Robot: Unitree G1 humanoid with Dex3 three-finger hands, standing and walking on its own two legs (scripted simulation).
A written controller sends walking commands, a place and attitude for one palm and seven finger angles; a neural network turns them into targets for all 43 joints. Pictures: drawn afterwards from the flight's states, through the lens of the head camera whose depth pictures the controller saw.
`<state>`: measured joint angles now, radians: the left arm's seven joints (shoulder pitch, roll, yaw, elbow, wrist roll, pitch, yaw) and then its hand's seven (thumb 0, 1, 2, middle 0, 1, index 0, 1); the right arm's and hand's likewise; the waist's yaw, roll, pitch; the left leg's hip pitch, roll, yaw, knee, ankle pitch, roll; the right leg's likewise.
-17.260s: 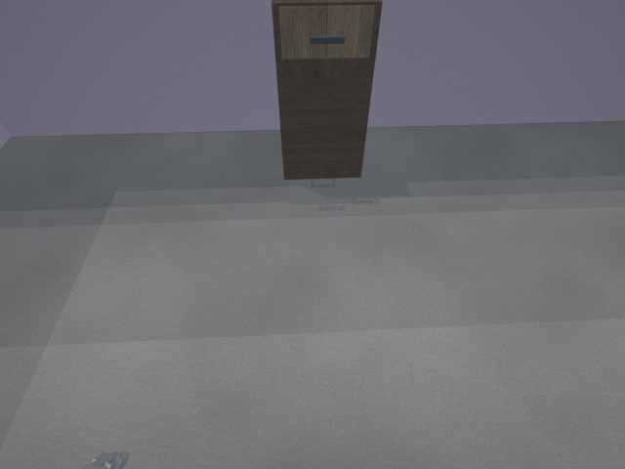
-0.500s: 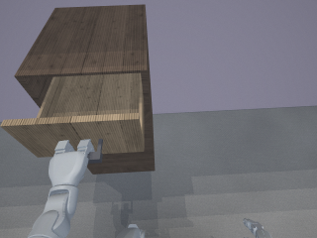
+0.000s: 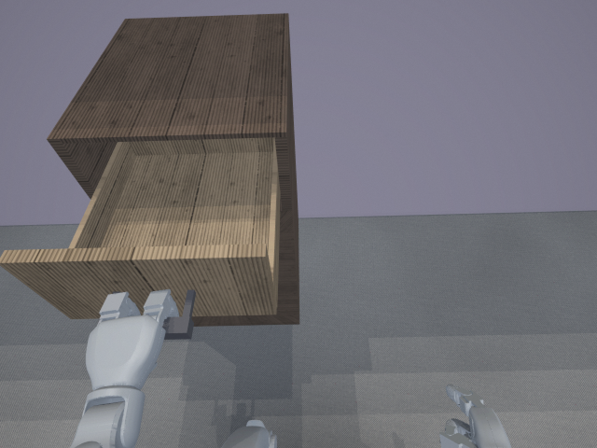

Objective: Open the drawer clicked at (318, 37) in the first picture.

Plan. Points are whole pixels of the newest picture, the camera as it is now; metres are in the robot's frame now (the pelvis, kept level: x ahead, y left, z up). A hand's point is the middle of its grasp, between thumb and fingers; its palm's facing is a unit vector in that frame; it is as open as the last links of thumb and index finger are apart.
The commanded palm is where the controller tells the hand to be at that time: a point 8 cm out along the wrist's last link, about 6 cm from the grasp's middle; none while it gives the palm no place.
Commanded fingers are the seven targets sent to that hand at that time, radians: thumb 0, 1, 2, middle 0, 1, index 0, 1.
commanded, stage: pull the drawer open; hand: left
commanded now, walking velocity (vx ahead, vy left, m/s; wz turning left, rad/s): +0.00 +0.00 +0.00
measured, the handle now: (149, 313) +0.30 +0.24 -0.01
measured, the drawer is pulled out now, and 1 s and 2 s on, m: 0.23 0.30 0.29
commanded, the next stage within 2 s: open the thumb to release the handle in 0.96 s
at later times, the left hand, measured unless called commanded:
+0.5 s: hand (132, 410) +0.18 +0.23 -0.03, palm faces -0.02 -0.08 -1.00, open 5.6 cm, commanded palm +0.15 +0.23 +0.03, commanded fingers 0.00 0.90 0.90 -0.40 -1.35 -0.40 -1.35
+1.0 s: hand (129, 419) +0.17 +0.23 -0.03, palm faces -0.04 -0.10 -0.99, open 5.8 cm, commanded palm +0.12 +0.23 +0.03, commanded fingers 0.00 0.90 0.90 -0.40 -1.35 -0.40 -1.35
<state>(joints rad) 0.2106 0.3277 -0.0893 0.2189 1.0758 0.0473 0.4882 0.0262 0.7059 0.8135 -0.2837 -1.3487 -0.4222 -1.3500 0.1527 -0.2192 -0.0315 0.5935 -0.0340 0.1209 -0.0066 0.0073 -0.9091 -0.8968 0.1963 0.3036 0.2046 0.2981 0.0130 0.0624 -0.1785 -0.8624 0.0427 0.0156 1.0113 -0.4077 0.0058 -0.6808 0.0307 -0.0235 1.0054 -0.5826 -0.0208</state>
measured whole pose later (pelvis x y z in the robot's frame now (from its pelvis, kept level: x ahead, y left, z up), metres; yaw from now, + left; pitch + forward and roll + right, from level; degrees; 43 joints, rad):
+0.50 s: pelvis -0.01 -0.01 -0.01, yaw +0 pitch +15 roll -1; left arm 0.48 0.35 -0.06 0.01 1.07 -0.02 0.52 0.03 0.70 0.81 -0.29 -1.35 -0.42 -1.35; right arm 0.13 -0.22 -0.03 0.55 -0.05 0.13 0.01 0.01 -0.91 -0.90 0.20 0.30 0.20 0.30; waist 0.04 0.06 -0.19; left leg -0.92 0.04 0.01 1.09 -0.43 0.00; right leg -0.74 0.03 -0.03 1.10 -0.62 -0.03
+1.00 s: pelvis +0.00 -0.01 -0.02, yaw -1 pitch +16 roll -1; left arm 0.60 0.36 -0.01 -0.08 1.05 -0.07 0.52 0.02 0.71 0.74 -0.26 -1.35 -0.39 -1.31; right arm 0.13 -0.22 -0.04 0.53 -0.05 0.15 0.04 0.01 -0.91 -0.90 0.20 0.30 0.20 0.30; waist 0.02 0.05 -0.20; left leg -0.94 0.06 0.02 1.11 -0.45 0.00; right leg -0.77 0.04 -0.01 1.12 -0.64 -0.03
